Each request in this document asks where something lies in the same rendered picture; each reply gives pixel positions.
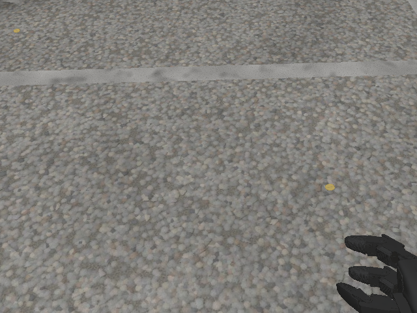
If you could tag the right robot hand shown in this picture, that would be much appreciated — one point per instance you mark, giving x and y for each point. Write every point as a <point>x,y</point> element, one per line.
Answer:
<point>401,286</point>

